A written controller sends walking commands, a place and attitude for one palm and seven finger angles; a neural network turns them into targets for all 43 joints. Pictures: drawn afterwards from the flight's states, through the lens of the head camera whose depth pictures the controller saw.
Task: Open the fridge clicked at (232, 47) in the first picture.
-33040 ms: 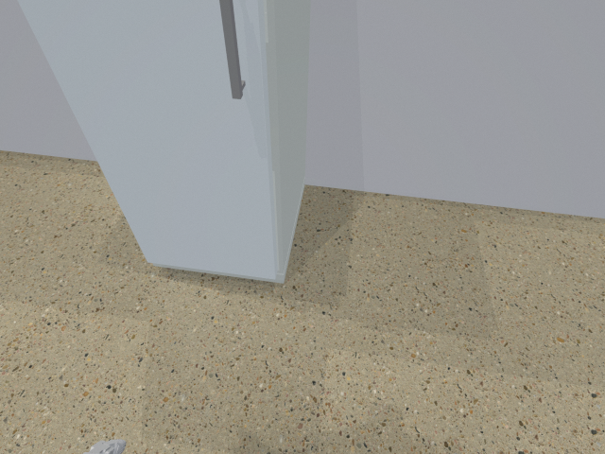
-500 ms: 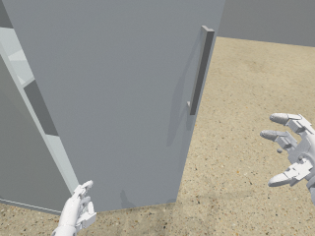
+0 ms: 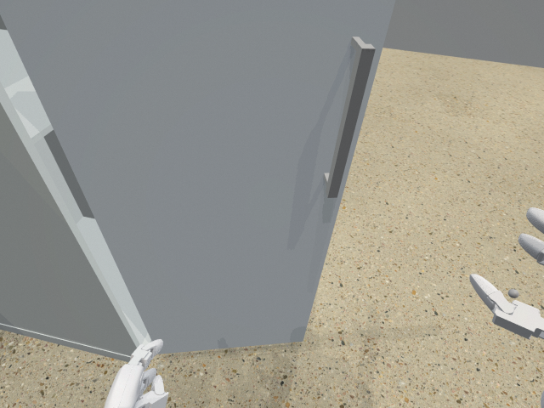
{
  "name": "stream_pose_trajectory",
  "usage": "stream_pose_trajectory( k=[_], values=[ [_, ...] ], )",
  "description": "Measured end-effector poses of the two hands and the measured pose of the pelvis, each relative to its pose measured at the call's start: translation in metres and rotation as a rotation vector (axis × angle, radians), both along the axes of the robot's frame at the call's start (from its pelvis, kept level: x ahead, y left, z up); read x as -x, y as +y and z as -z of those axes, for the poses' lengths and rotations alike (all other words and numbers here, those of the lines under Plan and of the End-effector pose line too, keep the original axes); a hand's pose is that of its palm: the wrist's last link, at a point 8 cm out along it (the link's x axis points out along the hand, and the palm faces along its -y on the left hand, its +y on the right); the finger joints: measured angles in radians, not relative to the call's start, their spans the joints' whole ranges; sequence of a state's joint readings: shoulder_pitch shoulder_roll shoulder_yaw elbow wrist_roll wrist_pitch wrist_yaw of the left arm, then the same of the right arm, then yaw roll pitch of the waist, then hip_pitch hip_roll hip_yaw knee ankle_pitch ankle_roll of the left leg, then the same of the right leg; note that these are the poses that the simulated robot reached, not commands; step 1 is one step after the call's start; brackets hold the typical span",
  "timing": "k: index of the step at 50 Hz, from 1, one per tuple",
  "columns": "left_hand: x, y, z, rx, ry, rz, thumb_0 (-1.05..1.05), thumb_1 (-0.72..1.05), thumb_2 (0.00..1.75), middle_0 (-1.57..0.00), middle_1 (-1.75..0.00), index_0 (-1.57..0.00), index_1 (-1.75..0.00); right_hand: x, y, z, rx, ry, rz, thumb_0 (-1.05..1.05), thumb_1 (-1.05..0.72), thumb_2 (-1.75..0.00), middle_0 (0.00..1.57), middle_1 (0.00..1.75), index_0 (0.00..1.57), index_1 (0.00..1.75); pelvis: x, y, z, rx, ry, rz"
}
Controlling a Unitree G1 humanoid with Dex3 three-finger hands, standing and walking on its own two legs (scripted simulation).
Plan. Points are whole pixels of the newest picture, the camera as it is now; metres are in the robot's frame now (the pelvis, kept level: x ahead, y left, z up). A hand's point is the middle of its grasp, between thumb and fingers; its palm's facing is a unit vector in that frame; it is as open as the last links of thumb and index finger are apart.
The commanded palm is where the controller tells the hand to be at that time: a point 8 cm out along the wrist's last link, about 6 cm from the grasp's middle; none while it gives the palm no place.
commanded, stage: draw the hand back to the body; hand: right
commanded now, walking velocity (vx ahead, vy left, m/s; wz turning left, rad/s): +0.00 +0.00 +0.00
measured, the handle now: (342, 127) +0.49 -0.11 +0.20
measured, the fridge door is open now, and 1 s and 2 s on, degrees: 72 72 72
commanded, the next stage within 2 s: step back with the hand held close in 0.56 s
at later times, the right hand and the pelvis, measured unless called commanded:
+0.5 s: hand (526, 316) +0.19 -0.27 +0.16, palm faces +0.50 +0.79 -0.35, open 7.5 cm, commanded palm +0.13 -0.30 +0.17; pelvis +0.00 +0.01 +0.00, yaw -1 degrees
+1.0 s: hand (520, 318) +0.18 -0.26 +0.15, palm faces +0.36 +0.80 -0.47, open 7.4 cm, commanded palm +0.12 -0.31 +0.17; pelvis -0.02 -0.01 +0.00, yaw +1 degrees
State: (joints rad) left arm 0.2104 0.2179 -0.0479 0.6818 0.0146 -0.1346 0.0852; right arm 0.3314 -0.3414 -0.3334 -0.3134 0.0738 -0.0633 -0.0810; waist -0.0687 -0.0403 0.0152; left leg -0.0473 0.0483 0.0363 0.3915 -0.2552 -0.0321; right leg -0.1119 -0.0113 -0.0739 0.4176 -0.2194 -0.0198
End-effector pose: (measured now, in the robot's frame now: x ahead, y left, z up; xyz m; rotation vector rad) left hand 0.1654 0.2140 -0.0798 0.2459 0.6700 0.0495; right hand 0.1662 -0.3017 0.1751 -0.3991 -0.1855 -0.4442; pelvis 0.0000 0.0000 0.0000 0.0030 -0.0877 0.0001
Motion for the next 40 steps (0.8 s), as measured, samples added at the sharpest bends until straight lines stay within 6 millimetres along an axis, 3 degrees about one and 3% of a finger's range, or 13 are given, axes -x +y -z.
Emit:
stream_pose_trajectory(
  k=[17, 40],
  values=[
    [-0.026, 0.002, -0.012, -0.024, -0.047, 0.037, 0.01, 0.9, 0.9, -0.2, -0.3, -0.2, -0.3, 0.03, -0.007, 0.005, 0.004, 0.043, 0.086, 0.01, -0.81, -0.86, 0.21, 0.36, 0.21, 0.35, -0.004, 0.004, 0.0, -0.003, -0.004, 0.015],
    [-0.012, 0.014, -0.004, -0.025, 0.012, -0.005, 0.01, 0.9, 0.9, -0.2, -0.3, -0.2, -0.3, 0.015, 0.003, -0.001, 0.06, 0.018, 0.036, 0.02, -0.89, -0.9, 0.21, 0.31, 0.21, 0.3, 0.0, 0.009, 0.001, -0.017, 0.042, 0.016]
  ],
)
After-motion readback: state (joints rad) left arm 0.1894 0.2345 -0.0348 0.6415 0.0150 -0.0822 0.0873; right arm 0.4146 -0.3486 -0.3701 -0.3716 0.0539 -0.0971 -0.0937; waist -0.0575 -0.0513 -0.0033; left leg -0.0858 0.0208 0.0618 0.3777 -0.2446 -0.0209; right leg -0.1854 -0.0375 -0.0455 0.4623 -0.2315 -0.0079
